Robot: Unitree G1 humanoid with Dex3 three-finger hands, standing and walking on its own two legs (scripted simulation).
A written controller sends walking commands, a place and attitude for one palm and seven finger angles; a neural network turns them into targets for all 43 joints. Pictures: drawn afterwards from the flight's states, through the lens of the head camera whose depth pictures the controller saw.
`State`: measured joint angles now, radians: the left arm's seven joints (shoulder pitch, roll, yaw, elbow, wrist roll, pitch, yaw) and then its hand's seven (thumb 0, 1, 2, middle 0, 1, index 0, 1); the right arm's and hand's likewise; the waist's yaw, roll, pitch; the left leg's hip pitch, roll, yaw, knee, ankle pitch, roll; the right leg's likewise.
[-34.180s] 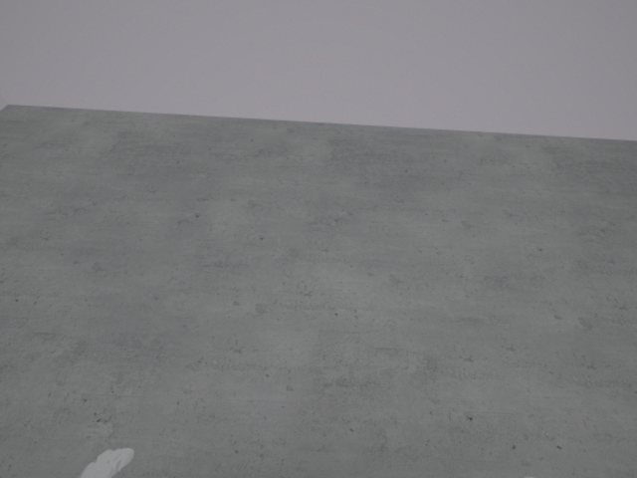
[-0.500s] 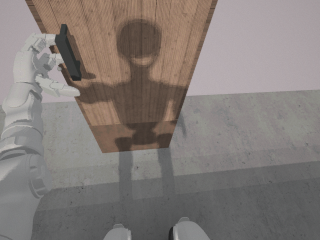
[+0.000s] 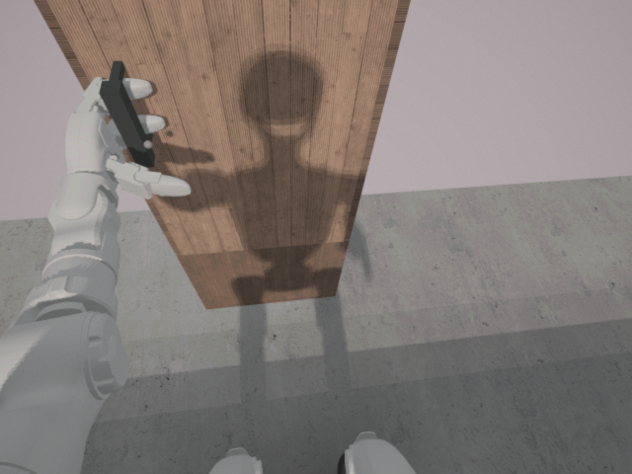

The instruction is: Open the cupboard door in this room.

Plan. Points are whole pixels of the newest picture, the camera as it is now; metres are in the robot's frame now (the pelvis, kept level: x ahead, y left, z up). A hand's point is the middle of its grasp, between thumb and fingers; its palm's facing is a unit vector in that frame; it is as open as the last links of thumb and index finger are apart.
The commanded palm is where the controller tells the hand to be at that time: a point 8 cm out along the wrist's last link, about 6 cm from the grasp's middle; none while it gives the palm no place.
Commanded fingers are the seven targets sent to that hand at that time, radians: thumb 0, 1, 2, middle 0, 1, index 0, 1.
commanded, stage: slide the fingers in behind the handle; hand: left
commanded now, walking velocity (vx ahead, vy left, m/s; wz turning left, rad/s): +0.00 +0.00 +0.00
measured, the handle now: (132, 117) +0.55 +0.20 +0.10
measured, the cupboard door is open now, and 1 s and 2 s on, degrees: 0 0 31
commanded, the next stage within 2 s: close the thumb around the handle in 0.36 s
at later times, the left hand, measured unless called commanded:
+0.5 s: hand (147, 144) +0.50 +0.18 +0.10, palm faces +0.03 -1.00 -0.01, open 13.9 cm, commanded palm +0.48 +0.23 +0.10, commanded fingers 0.00 -0.33 0.37 -0.31 -1.22 -0.31 -1.22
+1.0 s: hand (145, 148) +0.50 +0.18 +0.10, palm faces +0.04 -1.00 +0.00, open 6.8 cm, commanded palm +0.47 +0.23 +0.10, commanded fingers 0.00 0.90 0.90 -0.40 -1.35 -0.40 -1.35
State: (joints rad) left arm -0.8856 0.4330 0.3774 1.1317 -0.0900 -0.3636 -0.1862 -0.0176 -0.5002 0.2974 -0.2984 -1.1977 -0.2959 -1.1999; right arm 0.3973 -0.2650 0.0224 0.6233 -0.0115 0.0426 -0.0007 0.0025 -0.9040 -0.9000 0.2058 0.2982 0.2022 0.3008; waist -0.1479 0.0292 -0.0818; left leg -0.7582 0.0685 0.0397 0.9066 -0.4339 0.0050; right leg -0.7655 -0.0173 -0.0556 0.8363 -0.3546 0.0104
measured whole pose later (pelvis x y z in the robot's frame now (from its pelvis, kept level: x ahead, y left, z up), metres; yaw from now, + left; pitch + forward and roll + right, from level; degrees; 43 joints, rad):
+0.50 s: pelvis -0.01 +0.00 +0.00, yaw +0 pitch +18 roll -2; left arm -0.95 0.49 0.39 1.19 -0.08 -0.36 -0.21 -0.02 -0.50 0.30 -0.30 -1.20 -0.31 -1.21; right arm 0.40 -0.28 0.03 0.63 -0.01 0.02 -0.02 0.00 -0.90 -0.90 0.21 0.30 0.20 0.30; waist -0.17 0.02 -0.07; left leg -0.80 0.07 0.03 0.92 -0.42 0.00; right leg -0.81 -0.02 -0.06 0.84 -0.34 0.01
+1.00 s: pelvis +0.00 +0.01 +0.00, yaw +0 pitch +17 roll -2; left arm -0.88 0.42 0.36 1.14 -0.09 -0.36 -0.18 0.00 0.53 0.74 -0.37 -1.31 -0.37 -1.31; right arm 0.40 -0.26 0.02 0.62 -0.01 0.04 0.00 0.00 -0.90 -0.90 0.21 0.30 0.20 0.30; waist -0.14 0.03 -0.09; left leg -0.76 0.06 0.04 0.91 -0.44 0.01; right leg -0.77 -0.02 -0.05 0.83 -0.36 0.02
